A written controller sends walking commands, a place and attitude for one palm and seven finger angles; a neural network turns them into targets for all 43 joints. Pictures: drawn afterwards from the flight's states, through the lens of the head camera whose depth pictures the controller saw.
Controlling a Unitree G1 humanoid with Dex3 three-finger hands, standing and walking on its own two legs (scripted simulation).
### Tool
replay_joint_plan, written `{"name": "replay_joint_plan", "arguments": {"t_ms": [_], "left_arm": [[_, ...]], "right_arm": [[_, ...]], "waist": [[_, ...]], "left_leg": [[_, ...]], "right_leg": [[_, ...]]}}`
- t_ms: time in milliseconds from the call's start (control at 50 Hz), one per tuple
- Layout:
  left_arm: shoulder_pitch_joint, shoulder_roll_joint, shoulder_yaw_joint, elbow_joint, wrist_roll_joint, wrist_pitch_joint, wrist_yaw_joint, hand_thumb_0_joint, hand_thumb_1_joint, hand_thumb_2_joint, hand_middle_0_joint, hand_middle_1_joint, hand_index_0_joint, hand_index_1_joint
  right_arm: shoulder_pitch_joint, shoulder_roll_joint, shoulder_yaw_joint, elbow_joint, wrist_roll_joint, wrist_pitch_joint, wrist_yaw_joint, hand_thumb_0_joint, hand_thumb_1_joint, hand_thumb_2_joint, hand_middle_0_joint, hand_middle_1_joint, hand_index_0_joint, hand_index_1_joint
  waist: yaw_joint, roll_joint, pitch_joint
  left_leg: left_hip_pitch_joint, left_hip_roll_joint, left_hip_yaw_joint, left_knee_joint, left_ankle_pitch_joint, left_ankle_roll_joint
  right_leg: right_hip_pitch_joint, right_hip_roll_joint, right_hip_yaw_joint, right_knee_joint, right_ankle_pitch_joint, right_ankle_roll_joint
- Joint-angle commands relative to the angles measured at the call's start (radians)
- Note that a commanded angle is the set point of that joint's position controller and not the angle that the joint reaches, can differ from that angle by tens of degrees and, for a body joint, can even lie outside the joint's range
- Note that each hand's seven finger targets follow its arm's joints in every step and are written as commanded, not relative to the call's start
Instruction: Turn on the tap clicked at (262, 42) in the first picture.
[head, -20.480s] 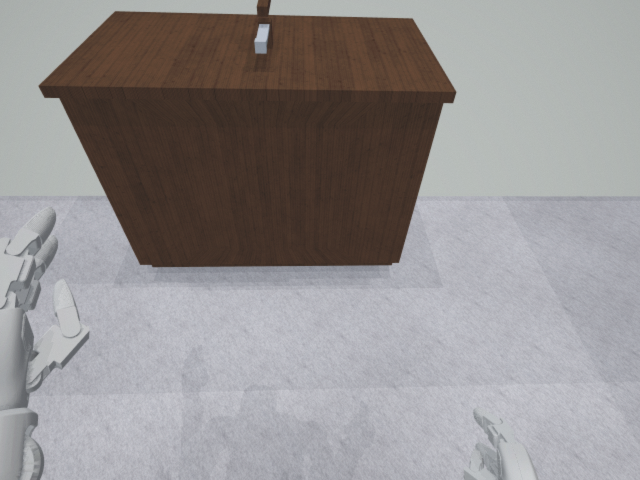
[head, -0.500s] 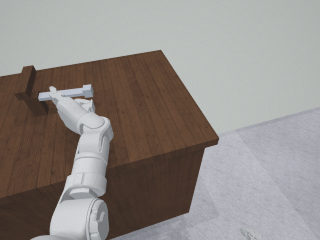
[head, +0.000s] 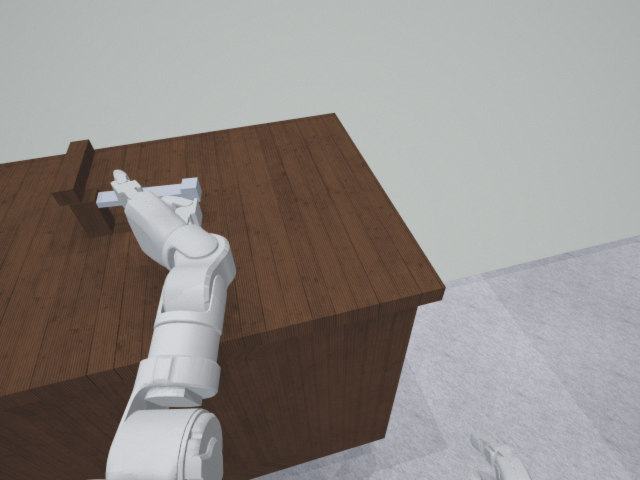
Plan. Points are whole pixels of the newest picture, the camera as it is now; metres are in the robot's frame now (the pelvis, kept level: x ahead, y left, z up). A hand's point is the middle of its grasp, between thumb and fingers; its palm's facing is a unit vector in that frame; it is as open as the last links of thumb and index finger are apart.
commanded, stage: lift the hand up off the lever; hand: left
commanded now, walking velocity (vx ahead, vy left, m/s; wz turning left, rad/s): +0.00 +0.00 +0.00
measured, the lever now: (191, 190) +0.51 +0.25 +0.11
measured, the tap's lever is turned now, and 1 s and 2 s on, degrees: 83 83 83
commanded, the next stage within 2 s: draw the hand back beside the body in 0.38 s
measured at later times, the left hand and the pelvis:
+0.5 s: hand (183, 210) +0.38 +0.20 +0.17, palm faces +0.78 -0.62 -0.04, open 7.8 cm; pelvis -0.01 +0.00 +0.00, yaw +0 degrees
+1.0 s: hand (149, 266) +0.29 +0.21 +0.17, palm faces +0.26 -0.94 -0.22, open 7.7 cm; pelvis -0.02 +0.02 +0.01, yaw -3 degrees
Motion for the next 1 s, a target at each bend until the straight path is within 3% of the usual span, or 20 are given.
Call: {"name": "replay_joint_plan", "arguments": {"t_ms": [0, 60, 100, 120, 280, 300, 380, 460, 480, 500, 560, 600, 660, 680, 700, 740, 780, 800, 900, 980], "left_arm": [[-0.470, 0.152, -0.031, -0.226, 0.029, -0.042, -0.005, 0.000, 0.900, 0.900, -0.150, -0.150, -0.150, -0.150], [-0.441, 0.115, -0.057, -0.238, 0.019, -0.031, -0.010, 0.000, 0.900, 0.900, -0.150, -0.150, -0.150, -0.150], [-0.406, 0.174, -0.004, -0.238, 0.013, -0.026, -0.014, 0.000, 0.900, 0.900, -0.150, -0.150, -0.150, -0.150], [-0.414, 0.136, -0.038, -0.252, 0.009, -0.022, -0.017, 0.000, 0.900, 0.900, -0.150, -0.150, -0.150, -0.150], [-0.421, 0.149, -0.037, -0.285, 0.011, -0.011, -0.024, 0.000, 0.900, 0.900, -0.150, -0.150, -0.150, -0.150], [-0.416, 0.169, -0.022, -0.284, 0.011, -0.012, -0.025, 0.000, 0.900, 0.900, -0.150, -0.150, -0.150, -0.150], [-0.444, 0.112, -0.080, -0.292, 0.021, -0.016, -0.023, 0.000, 0.900, 0.900, -0.150, -0.150, -0.150, -0.150], [-0.485, 0.118, -0.072, -0.222, 0.010, -0.013, -0.021, 0.000, 0.900, 0.900, -0.150, -0.150, -0.150, -0.150], [-0.431, 0.117, -0.254, -0.337, 0.069, -0.041, -0.199, 0.000, 0.900, 0.900, -0.151, -0.153, -0.151, -0.153], [-0.413, 0.214, -0.151, -0.371, 0.050, -0.062, -0.277, 0.000, 0.900, 0.900, -0.152, -0.156, -0.152, -0.156], [-0.242, 0.274, -0.126, -0.404, -0.020, -0.098, -0.486, 0.000, 0.900, 0.900, -0.155, -0.165, -0.155, -0.165], [-0.063, 0.349, 0.022, -0.389, -0.102, -0.071, -0.523, 0.000, 0.900, 0.900, -0.157, -0.171, -0.157, -0.171], [0.006, 0.334, 0.040, -0.508, -0.134, -0.013, -0.478, 0.000, 0.900, 0.900, -0.160, -0.180, -0.160, -0.180], [0.162, 0.489, 0.004, -0.472, -0.126, -0.122, -0.585, 0.000, 0.900, 0.900, -0.161, -0.183, -0.161, -0.183], [0.207, 0.549, 0.079, -0.497, -0.140, -0.189, -0.625, 0.000, 0.900, 0.900, -0.162, -0.186, -0.162, -0.186], [0.144, 0.511, -0.007, -0.646, -0.132, -0.304, -0.677, 0.000, 0.900, 0.900, -0.164, -0.192, -0.164, -0.192], [0.114, 0.521, -0.027, -0.699, -0.125, -0.375, -0.691, 0.000, 0.900, 0.900, -0.166, -0.198, -0.166, -0.198], [0.109, 0.517, -0.041, -0.713, -0.120, -0.401, -0.698, 0.000, 0.900, 0.900, -0.167, -0.201, -0.167, -0.201], [0.200, 0.441, -0.120, -0.642, -0.112, -0.467, -0.712, 0.000, 0.900, 0.900, -0.172, -0.216, -0.172, -0.216], [0.322, 0.475, -0.063, -0.650, -0.110, -0.497, -0.715, 0.000, 0.900, 0.900, -0.176, -0.228, -0.176, -0.228]], "right_arm": [[-0.131, -0.107, -0.026, -0.132, 0.008, -0.051, -0.010, 0.000, -0.900, -0.900, 0.200, 0.300, 0.200, 0.300], [-0.142, -0.100, -0.022, -0.140, 0.011, -0.052, -0.006, 0.000, -0.900, -0.900, 0.200, 0.300, 0.200, 0.300], [-0.145, -0.106, -0.024, -0.140, 0.014, -0.043, -0.011, 0.000, -0.900, -0.900, 0.200, 0.300, 0.200, 0.300], [-0.153, -0.101, -0.019, -0.147, 0.016, -0.043, -0.009, 0.000, -0.900, -0.900, 0.200, 0.300, 0.200, 0.300], [-0.175, -0.100, -0.015, -0.142, 0.021, -0.046, -0.012, 0.000, -0.900, -0.900, 0.200, 0.300, 0.200, 0.300], [-0.175, -0.102, -0.018, -0.138, 0.022, -0.045, -0.013, 0.000, -0.900, -0.900, 0.200, 0.300, 0.200, 0.300], [-0.182, -0.094, -0.017, -0.134, 0.020, -0.057, -0.007, 0.000, -0.900, -0.900, 0.200, 0.300, 0.200, 0.300], [-0.186, -0.098, -0.013, -0.119, 0.024, -0.063, -0.016, 0.000, -0.900, -0.900, 0.200, 0.300, 0.200, 0.300], [-0.122, -0.129, -0.012, -0.131, 0.019, -0.030, -0.035, 0.000, -0.900, -0.900, 0.200, 0.300, 0.200, 0.300], [-0.113, -0.127, -0.022, -0.163, 0.032, -0.020, -0.056, 0.000, -0.900, -0.900, 0.200, 0.300, 0.200, 0.300], [-0.106, -0.111, 0.004, -0.206, 0.053, 0.008, -0.092, 0.000, -0.900, -0.900, 0.200, 0.300, 0.200, 0.300], [-0.149, -0.105, 0.019, -0.239, 0.073, 0.020, -0.107, 0.000, -0.900, -0.900, 0.200, 0.300, 0.200, 0.300], [-0.198, -0.096, 0.036, -0.273, 0.088, 0.013, -0.105, 0.000, -0.900, -0.900, 0.200, 0.300, 0.200, 0.300], [-0.111, -0.126, 0.014, -0.243, 0.051, 0.012, -0.080, 0.000, -0.900, -0.900, 0.200, 0.300, 0.200, 0.300], [-0.120, -0.129, 0.006, -0.264, 0.058, 0.006, -0.069, 0.000, -0.900, -0.900, 0.200, 0.300, 0.200, 0.300], [-0.131, -0.112, 0.009, -0.294, 0.061, -0.029, -0.061, 0.000, -0.900, -0.900, 0.200, 0.300, 0.200, 0.300], [-0.126, -0.119, 0.002, -0.294, 0.058, -0.066, -0.061, 0.000, -0.900, -0.900, 0.200, 0.300, 0.200, 0.300], [-0.123, -0.123, 0.000, -0.290, 0.060, -0.079, -0.060, 0.000, -0.900, -0.900, 0.200, 0.300, 0.200, 0.300], [-0.109, -0.135, -0.003, -0.277, 0.060, -0.118, -0.064, 0.000, -0.900, -0.900, 0.200, 0.300, 0.200, 0.300], [-0.106, -0.141, -0.005, -0.273, 0.054, -0.113, -0.062, 0.000, -0.900, -0.900, 0.200, 0.300, 0.200, 0.300]], "waist": [[-0.001, -0.089, -0.270], [0.002, -0.087, -0.262], [0.017, -0.092, -0.272], [0.013, -0.092, -0.263], [0.012, -0.089, -0.235], [0.018, -0.082, -0.236], [0.006, -0.049, -0.225], [-0.005, -0.100, -0.186], [-0.058, -0.115, -0.188], [-0.031, -0.086, -0.248], [-0.002, -0.091, -0.231], [0.060, -0.083, -0.209], [0.074, -0.119, -0.134], [0.005, -0.145, -0.039], [0.044, -0.080, -0.080], [0.019, 0.018, -0.078], [0.002, 0.008, -0.066], [-0.006, 0.046, -0.037], [-0.016, -0.016, 0.004], [0.006, -0.032, -0.038]], "left_leg": [[0.132, -0.030, 0.045, -0.023, 0.281, 0.042], [0.139, -0.032, 0.052, -0.023, 0.298, 0.042], [0.139, -0.032, 0.048, -0.033, 0.304, 0.041], [0.138, -0.032, 0.052, -0.036, 0.306, 0.042], [0.145, -0.030, 0.057, -0.044, 0.288, 0.042], [0.146, -0.030, 0.049, -0.050, 0.282, 0.042], [0.163, -0.027, 0.052, -0.044, 0.277, 0.039], [0.137, -0.031, 0.046, -0.057, 0.200, 0.044], [0.185, -0.037, 0.056, -0.054, 0.230, 0.063], [0.209, -0.038, 0.057, -0.059, 0.254, 0.073], [0.236, -0.036, 0.058, -0.079, 0.279, 0.075], [0.212, -0.037, 0.060, -0.111, 0.251, 0.067], [0.201, -0.029, 0.069, -0.131, 0.235, 0.066], [0.201, 0.001, 0.066, -0.139, 0.198, 0.071], [0.198, -0.010, 0.069, -0.149, 0.192, 0.073], [0.248, -0.014, 0.079, -0.154, 0.189, 0.076], [0.291, -0.012, 0.078, -0.152, 0.172, 0.079], [0.307, -0.012, 0.074, -0.157, 0.154, 0.076], [0.342, -0.015, 0.064, -0.184, 0.098, 0.080], [0.336, -0.017, 0.061, -0.197, 0.135, 0.081]], "right_leg": [[0.089, -0.026, 0.030, -0.098, 0.369, 0.041], [0.100, -0.032, 0.031, -0.099, 0.412, 0.046], [0.124, -0.031, 0.032, -0.101, 0.422, 0.046], [0.125, -0.036, 0.033, -0.103, 0.428, 0.047], [0.120, -0.040, 0.041, -0.124, 0.408, 0.050], [0.118, -0.032, 0.038, -0.126, 0.375, 0.044], [0.086, -0.029, 0.034, -0.125, 0.341, 0.037], [0.055, -0.029, 0.040, -0.153, 0.242, 0.044], [0.066, -0.019, 0.067, -0.109, 0.345, 0.040], [0.103, -0.017, 0.069, -0.112, 0.387, 0.033], [0.164, -0.013, 0.079, -0.118, 0.476, 0.040], [0.221, -0.013, 0.080, -0.154, 0.440, 0.045], [0.211, -0.017, 0.088, -0.196, 0.397, 0.060], [0.170, -0.028, 0.098, -0.202, 0.436, 0.069], [0.197, -0.026, 0.101, -0.207, 0.415, 0.058], [0.173, -0.020, 0.106, -0.226, 0.356, 0.047], [0.137, -0.012, 0.110, -0.259, 0.311, 0.047], [0.110, -0.007, 0.107, -0.275, 0.269, 0.042], [0.078, 0.002, 0.096, -0.305, 0.180, 0.042], [0.140, -0.003, 0.092, -0.291, 0.222, 0.040]]}}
